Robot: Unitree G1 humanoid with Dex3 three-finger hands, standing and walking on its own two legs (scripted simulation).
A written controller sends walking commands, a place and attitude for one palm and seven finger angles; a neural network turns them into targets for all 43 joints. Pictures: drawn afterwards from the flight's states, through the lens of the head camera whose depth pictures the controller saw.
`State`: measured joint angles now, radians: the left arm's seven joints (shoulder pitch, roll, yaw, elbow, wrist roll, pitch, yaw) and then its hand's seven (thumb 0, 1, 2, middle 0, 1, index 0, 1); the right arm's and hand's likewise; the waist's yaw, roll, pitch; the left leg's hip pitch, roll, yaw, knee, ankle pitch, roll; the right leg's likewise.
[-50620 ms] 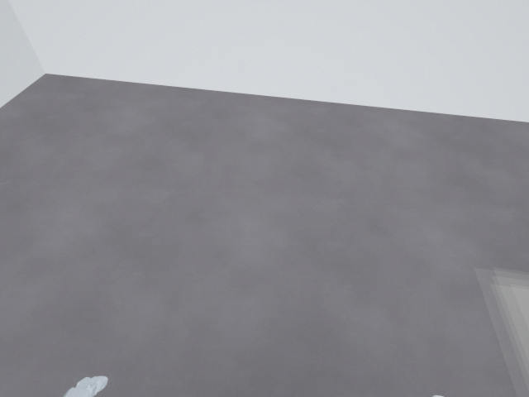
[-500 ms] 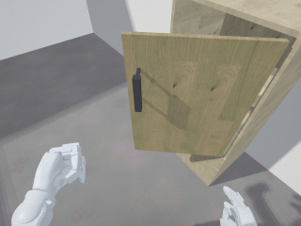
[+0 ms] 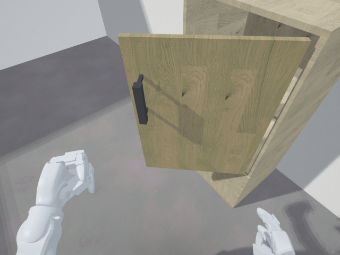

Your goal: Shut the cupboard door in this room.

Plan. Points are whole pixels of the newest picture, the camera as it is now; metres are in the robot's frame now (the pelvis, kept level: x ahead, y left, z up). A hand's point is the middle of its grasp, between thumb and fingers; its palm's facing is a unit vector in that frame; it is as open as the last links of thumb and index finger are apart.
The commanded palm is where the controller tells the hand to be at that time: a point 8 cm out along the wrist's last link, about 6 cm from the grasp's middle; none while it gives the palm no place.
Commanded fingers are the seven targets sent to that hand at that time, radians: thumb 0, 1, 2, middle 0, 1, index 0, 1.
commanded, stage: bring the fist close to the handle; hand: left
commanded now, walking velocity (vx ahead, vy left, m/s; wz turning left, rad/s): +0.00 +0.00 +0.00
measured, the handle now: (142, 100) +0.50 +0.12 +0.09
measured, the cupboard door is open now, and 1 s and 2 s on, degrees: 47 47 37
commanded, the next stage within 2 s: push the door shut along its arc in 1.24 s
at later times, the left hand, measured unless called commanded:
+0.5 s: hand (119, 146) +0.34 +0.15 +0.08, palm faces -0.06 -1.00 -0.01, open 3.1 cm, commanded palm +0.33 +0.20 +0.09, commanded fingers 0.00 0.90 0.90 -1.30 -1.50 -1.30 -1.50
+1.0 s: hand (148, 119) +0.42 +0.09 +0.10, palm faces -0.01 -1.00 +0.00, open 3.1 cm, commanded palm +0.38 +0.15 +0.09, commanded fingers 0.00 0.90 0.90 -1.30 -1.50 -1.30 -1.50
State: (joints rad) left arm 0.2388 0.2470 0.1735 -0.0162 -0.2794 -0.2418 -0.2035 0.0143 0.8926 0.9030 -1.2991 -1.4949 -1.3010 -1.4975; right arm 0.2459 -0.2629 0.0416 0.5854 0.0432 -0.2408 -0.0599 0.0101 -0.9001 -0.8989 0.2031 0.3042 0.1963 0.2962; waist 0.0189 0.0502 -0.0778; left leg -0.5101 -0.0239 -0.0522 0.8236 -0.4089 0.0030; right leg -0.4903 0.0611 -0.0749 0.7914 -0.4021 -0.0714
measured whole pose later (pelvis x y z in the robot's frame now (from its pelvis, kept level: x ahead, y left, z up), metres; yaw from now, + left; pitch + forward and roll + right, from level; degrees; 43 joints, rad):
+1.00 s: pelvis +0.00 +0.03 +0.00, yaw -4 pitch +9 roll +0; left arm -0.50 0.09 0.07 0.66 -0.09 -0.28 0.13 0.01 0.90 0.90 -1.30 -1.49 -1.30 -1.50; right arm 0.32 -0.23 0.02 0.65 0.00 -0.05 0.03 0.01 -0.90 -0.90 0.20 0.30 0.20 0.30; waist -0.07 0.03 -0.11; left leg -0.57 -0.03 0.03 0.81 -0.40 0.04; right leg -0.59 0.05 0.00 0.80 -0.38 -0.04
